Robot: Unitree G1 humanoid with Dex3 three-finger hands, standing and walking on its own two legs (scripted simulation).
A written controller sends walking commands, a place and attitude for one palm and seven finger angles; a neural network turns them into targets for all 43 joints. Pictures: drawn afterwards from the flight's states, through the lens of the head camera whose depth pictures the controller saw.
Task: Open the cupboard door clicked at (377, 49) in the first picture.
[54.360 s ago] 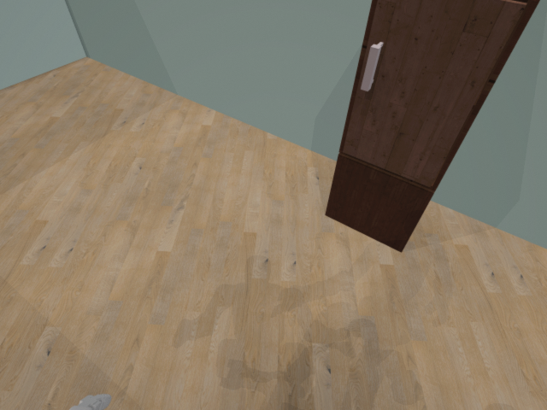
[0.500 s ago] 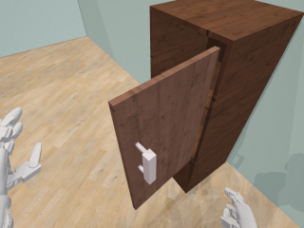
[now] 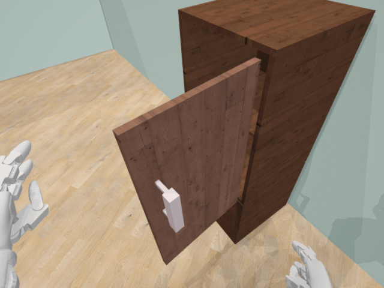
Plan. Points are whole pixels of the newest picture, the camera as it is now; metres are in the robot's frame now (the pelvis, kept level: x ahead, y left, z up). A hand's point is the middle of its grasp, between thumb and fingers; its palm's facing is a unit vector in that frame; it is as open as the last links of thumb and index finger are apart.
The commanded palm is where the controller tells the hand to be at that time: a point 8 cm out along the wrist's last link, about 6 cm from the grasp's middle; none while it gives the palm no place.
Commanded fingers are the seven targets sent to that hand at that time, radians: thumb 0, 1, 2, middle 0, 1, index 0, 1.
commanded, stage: step back with the hand held close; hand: left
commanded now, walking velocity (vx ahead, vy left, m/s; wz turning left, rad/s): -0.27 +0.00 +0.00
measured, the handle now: (168, 205) +0.28 +0.10 +0.02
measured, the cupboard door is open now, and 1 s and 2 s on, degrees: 97 97 97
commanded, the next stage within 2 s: stop stepping back and stand still in 0.96 s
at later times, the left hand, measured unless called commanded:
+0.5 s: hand (11, 229) +0.15 +0.29 +0.15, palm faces +0.32 -0.80 -0.50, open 7.4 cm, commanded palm +0.09 +0.34 +0.17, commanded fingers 0.00 0.90 0.90 -0.20 -0.30 -0.20 -0.30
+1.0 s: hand out of the picture +0.04 +0.35 +0.16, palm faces +0.45 -0.78 -0.43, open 7.4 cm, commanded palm -0.04 +0.38 +0.17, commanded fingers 0.00 0.90 0.90 -0.20 -0.30 -0.20 -0.30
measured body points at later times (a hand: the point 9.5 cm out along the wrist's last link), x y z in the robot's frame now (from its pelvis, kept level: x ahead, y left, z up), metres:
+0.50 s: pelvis -0.06 +0.04 -0.01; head -0.03 +0.05 +0.44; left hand +0.13 +0.33 +0.18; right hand +0.12 -0.21 -0.08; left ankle +0.03 +0.14 -0.74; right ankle -0.07 -0.09 -0.74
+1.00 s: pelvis -0.17 +0.07 -0.01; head -0.14 +0.10 +0.44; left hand +0.01 +0.39 +0.19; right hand +0.03 -0.14 -0.08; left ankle -0.09 +0.15 -0.74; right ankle -0.18 -0.05 -0.70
